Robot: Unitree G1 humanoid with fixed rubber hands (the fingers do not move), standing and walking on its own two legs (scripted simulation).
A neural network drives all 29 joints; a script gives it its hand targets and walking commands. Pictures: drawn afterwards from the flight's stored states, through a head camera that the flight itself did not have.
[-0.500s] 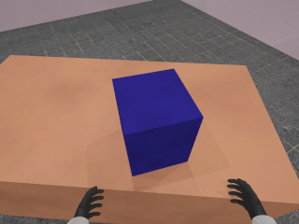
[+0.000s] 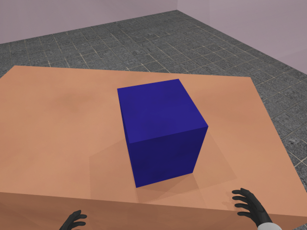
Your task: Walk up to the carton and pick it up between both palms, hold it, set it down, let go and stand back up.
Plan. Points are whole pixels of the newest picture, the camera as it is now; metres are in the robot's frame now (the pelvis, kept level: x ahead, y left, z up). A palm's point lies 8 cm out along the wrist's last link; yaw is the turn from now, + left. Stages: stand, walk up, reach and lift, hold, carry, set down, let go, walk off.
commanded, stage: stand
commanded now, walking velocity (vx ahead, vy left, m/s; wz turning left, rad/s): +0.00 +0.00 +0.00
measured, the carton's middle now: (157, 133) +0.42 +0.04 -0.01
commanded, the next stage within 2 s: none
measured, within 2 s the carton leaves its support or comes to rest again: neither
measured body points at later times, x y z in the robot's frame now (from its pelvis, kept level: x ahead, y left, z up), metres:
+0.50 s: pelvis +0.00 +0.00 +0.00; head -0.01 +0.02 +0.45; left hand +0.12 +0.27 -0.12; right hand +0.20 -0.24 -0.06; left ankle -0.01 +0.12 -0.74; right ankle +0.00 -0.12 -0.74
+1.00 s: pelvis +0.00 +0.00 +0.00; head -0.01 +0.02 +0.45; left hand +0.12 +0.28 -0.12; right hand +0.20 -0.24 -0.06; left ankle -0.01 +0.12 -0.74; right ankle +0.00 -0.12 -0.74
